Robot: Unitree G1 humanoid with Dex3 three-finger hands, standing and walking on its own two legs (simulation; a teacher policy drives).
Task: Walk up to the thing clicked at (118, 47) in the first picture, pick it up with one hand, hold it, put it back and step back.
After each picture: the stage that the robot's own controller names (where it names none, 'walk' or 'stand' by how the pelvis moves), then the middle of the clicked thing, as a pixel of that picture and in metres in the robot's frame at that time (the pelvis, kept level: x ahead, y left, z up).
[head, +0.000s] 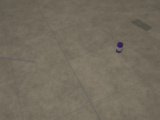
stand; (119, 47) +1.35 -0.42 -0.72
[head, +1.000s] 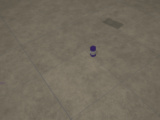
walk; (93, 51) +1.27 -0.01 -0.69
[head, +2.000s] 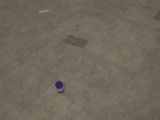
walk; (59, 87) +0.77 +0.29 -0.72
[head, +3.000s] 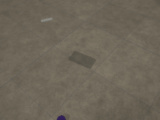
walk; out of the picture +0.44 +0.22 -0.71
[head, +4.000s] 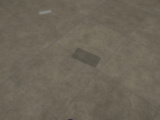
stand; out of the picture +0.37 +0.08 -0.69
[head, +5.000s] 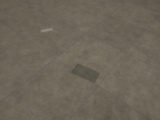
stand; out of the picture +0.35 +0.10 -0.72
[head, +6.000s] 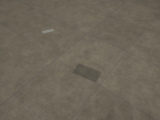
stand; out of the picture +0.36 +0.10 -0.73
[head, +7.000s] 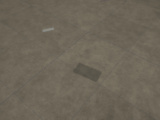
stand; out of the picture +0.35 +0.10 -0.73
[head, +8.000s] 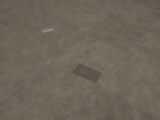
stand; out of the picture +0.35 +0.10 -0.73
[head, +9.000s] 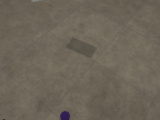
go down; (65, 117) +0.38 +0.10 -0.66
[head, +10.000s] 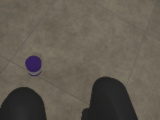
go down; (34, 66) +0.45 +0.14 -0.30
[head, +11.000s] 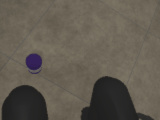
close in; (34, 64) +0.44 +0.15 -0.30
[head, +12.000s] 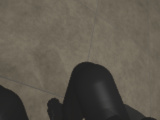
close; out of the picture +0.44 +0.19 -0.23
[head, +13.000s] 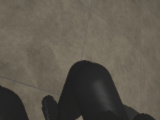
close; out of the picture +0.43 +0.20 -0.24
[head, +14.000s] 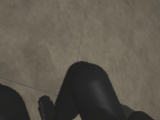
lift; out of the picture +0.41 +0.19 -0.25
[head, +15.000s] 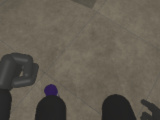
lift; (52, 94) +0.35 +0.16 -0.41
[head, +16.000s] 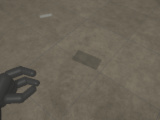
go down; out of the picture +0.29 +0.12 -0.66
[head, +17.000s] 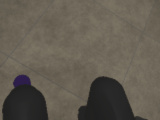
go down; (23, 84) +0.36 +0.18 -0.31
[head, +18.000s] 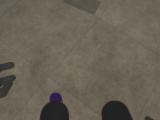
walk; (56, 99) +0.34 +0.15 -0.47
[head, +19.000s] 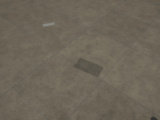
stand; out of the picture +0.28 +0.12 -0.66
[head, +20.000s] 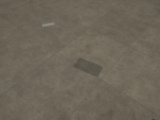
stand; out of the picture +0.29 +0.13 -0.66
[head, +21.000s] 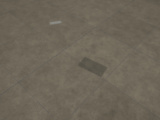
stand; out of the picture +0.29 +0.12 -0.69
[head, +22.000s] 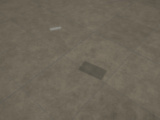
stand; out of the picture +0.31 +0.12 -0.72
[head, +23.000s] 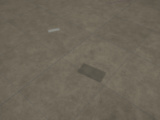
stand; out of the picture +0.28 +0.13 -0.73
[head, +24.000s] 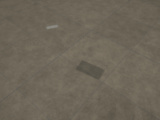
walk; out of the picture +0.28 +0.14 -0.73
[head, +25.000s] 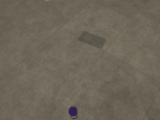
walk; (73, 112) +0.41 +0.11 -0.71
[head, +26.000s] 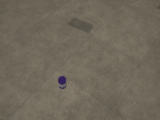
walk; (62, 82) +0.68 +0.12 -0.71
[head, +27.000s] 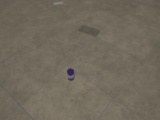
stand; (70, 74) +0.92 +0.17 -0.71
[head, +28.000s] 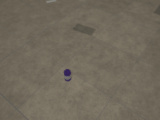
stand; (67, 75) +0.89 +0.15 -0.72
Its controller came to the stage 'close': yes
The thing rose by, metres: 0.05
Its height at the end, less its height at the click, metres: +0.00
